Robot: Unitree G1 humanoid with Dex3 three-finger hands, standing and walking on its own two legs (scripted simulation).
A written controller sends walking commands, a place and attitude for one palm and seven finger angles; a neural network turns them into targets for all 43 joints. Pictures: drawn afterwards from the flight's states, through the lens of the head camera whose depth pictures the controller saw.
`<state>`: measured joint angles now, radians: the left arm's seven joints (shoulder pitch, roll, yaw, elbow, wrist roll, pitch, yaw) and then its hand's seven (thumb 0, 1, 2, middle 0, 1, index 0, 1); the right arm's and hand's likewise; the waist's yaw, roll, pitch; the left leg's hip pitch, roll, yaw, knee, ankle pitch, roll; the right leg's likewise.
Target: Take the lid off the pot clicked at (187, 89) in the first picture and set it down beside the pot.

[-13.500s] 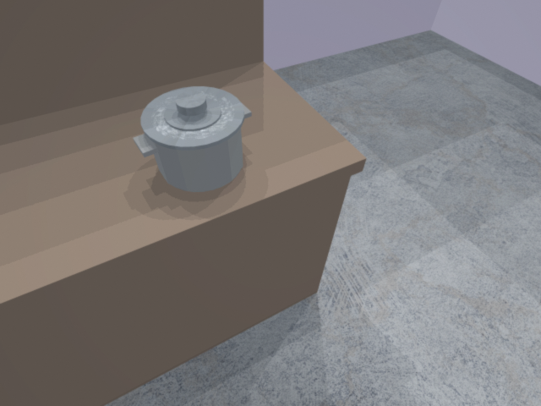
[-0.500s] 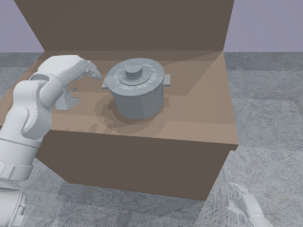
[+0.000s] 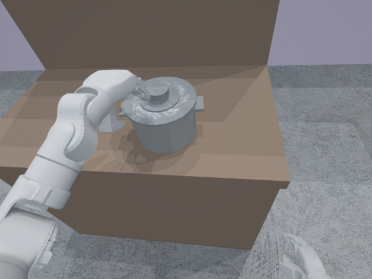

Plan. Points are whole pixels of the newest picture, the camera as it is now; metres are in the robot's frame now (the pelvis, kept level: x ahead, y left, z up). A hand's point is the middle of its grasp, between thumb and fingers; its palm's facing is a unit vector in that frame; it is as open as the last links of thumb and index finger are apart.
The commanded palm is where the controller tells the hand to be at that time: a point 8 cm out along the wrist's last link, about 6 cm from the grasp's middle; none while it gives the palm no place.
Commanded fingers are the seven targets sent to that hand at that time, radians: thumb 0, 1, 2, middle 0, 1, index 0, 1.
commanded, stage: move the open hand above the knob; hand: left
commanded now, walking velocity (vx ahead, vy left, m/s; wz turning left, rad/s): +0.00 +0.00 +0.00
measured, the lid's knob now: (158, 91) +0.52 +0.11 +0.12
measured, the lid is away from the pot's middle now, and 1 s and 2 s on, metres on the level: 0.00 0.00 0.00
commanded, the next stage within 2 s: lower the open fingers around the knob in 1.30 s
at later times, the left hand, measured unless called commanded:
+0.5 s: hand (145, 79) +0.48 +0.12 +0.19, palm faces -0.24 -0.02 -0.97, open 10.1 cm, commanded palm +0.47 +0.12 +0.26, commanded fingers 0.00 -0.33 1.51 -0.84 -0.08 -0.84 -0.08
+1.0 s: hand (150, 71) +0.50 +0.11 +0.20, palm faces -0.23 -0.06 -0.97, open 10.0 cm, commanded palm +0.47 +0.12 +0.26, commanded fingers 0.00 -0.33 1.51 -0.84 -0.08 -0.84 -0.08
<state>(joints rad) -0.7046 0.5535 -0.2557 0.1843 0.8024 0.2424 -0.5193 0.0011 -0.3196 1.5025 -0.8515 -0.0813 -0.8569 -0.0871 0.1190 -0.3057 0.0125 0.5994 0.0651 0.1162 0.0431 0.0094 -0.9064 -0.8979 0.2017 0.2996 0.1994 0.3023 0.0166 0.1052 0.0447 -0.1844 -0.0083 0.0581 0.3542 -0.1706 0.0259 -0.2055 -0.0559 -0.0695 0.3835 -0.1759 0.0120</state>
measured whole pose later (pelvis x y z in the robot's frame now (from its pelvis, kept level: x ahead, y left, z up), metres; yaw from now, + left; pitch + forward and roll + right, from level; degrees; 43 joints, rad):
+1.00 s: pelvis +0.02 +0.00 +0.00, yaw -1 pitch +5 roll +1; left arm -1.10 0.41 -0.28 0.70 0.86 0.28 -0.44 0.00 -0.32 1.50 -0.85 -0.08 -0.86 -0.09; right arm 0.22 -0.29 0.00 0.66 0.05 0.09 0.03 0.01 -0.91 -0.90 0.20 0.30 0.20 0.30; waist -0.04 0.08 -0.02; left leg -0.24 -0.01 0.08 0.36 -0.20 0.03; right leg -0.27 -0.05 -0.04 0.40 -0.20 0.02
